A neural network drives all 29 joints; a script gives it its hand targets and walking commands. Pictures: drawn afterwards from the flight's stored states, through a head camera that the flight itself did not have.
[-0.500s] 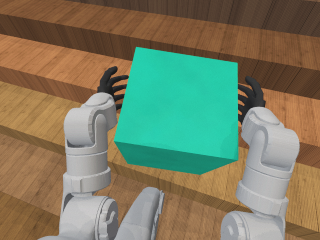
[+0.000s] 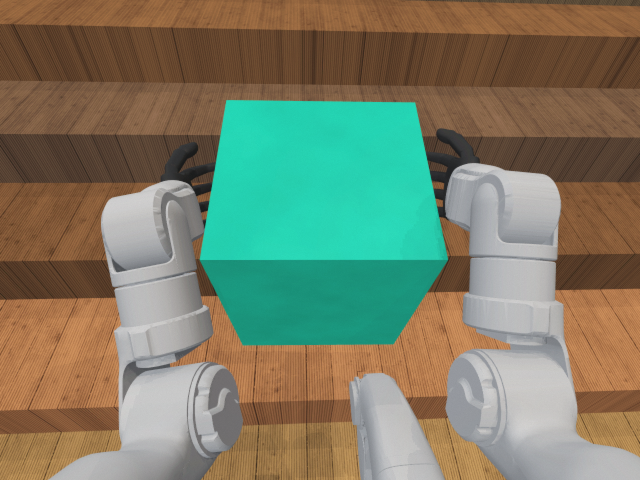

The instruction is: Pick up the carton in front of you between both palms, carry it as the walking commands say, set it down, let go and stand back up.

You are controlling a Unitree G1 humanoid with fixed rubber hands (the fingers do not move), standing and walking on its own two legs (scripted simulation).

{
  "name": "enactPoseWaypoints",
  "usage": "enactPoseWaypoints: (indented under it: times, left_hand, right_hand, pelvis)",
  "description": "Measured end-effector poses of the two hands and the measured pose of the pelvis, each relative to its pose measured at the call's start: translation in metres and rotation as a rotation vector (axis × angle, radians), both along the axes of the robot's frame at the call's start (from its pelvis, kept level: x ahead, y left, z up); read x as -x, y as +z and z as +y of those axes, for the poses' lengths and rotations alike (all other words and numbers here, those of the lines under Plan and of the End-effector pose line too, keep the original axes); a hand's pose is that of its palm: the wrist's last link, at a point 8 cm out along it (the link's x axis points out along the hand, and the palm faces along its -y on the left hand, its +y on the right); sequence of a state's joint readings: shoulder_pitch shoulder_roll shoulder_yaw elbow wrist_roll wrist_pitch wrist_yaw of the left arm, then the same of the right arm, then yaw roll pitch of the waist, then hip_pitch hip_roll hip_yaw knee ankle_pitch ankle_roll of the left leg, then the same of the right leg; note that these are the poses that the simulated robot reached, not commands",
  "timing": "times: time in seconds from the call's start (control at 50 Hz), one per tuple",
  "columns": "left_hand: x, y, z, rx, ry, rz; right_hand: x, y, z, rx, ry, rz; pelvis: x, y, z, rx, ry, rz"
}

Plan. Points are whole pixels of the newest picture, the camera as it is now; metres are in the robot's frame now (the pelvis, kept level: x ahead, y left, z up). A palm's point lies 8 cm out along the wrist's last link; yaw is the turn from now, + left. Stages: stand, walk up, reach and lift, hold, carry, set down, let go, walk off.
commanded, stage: carry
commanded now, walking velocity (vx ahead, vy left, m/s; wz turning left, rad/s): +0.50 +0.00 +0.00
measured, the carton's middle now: (319, 236) +0.39 -0.03 +0.12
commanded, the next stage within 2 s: none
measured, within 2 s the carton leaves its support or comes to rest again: neither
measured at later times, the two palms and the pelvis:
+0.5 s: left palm out of the picture +0.66 +0.13 +0.38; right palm out of the picture +0.68 -0.17 +0.36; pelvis +0.30 -0.05 +0.17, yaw +2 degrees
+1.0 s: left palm out of the picture +0.98 +0.12 +0.53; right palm out of the picture +0.96 -0.17 +0.55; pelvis +0.60 -0.03 +0.33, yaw +1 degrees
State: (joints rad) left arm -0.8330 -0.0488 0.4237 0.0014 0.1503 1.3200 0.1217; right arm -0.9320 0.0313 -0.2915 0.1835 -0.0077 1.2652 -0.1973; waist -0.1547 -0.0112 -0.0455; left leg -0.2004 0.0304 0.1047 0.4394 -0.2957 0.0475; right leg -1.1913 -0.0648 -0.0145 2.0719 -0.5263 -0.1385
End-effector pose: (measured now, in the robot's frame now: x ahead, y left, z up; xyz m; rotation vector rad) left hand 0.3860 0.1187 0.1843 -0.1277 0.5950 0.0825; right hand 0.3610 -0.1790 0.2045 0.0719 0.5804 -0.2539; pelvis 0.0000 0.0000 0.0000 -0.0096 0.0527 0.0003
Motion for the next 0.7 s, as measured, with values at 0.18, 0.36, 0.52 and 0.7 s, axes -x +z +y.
enactPoseWaypoints:
  times: [0.18, 0.36, 0.52, 0.7]
  left_hand:
    - [-0.079, 0.007, 0.023, -0.051, 0.214, 0.100]
    - [-0.167, 0.109, 0.020, -0.067, 0.243, 0.018]
    - [-0.286, 0.202, 0.006, -0.127, 0.156, -0.080]
    - [-0.440, 0.219, -0.027, -0.052, -0.040, 0.081]
  right_hand:
    - [-0.149, 0.000, 0.025, -0.045, 0.201, 0.090]
    - [-0.239, 0.082, 0.023, -0.099, 0.222, 0.007]
    - [-0.332, 0.156, 0.007, -0.095, 0.164, -0.068]
    - [-0.419, 0.188, -0.024, -0.040, -0.033, 0.104]
  pelvis:
    - [-0.119, 0.047, -0.060, 0.060, 0.008, 0.009]
    - [-0.207, 0.141, -0.071, 0.014, 0.043, 0.002]
    - [-0.317, 0.171, -0.047, -0.047, 0.029, 0.005]
    - [-0.430, 0.232, -0.005, -0.085, 0.019, -0.017]
